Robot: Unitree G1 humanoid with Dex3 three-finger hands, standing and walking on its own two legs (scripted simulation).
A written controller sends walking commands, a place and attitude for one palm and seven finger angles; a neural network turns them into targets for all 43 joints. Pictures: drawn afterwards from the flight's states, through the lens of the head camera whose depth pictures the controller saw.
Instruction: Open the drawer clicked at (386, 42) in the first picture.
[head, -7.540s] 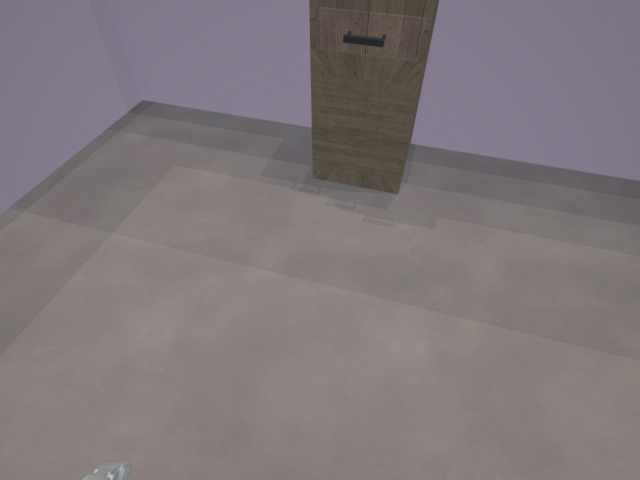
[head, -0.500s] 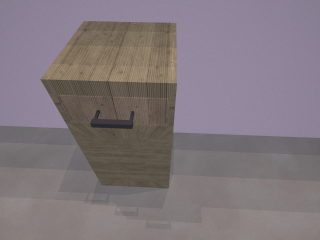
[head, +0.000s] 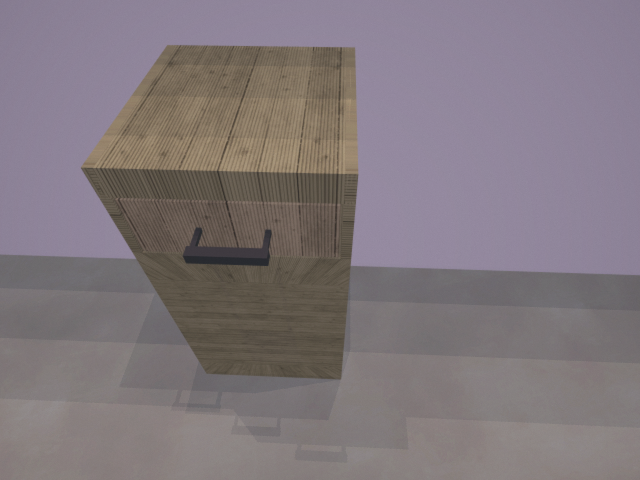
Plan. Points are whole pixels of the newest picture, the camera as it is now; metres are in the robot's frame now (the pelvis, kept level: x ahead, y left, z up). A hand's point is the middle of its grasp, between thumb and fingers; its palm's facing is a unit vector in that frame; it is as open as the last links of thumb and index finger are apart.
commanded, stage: look again from close up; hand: left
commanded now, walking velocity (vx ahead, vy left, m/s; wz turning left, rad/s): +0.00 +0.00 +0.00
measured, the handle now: (229, 245) +0.49 +0.20 -0.05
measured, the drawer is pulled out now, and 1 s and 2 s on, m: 0.00 0.00 0.00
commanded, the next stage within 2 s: raise the hand with hooked fingers in 0.50 s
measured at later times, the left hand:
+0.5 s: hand out of the picture -0.02 +0.14 -0.17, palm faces +0.05 -0.98 -0.20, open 7.4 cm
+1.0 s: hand (218, 452) +0.17 +0.14 -0.05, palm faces -0.01 -0.13 -0.99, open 8.4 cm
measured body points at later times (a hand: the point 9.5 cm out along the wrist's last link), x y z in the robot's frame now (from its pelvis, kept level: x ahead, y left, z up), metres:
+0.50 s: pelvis +0.01 -0.03 +0.00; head +0.02 -0.04 +0.45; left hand -0.02 +0.19 -0.15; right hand +0.01 -0.25 -0.16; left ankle -0.03 +0.10 -0.73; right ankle -0.07 -0.12 -0.73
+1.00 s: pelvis -0.06 -0.05 -0.05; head -0.03 -0.08 +0.40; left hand +0.16 +0.15 +0.00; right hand +0.18 -0.30 -0.12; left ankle -0.02 +0.12 -0.73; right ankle -0.07 -0.12 -0.73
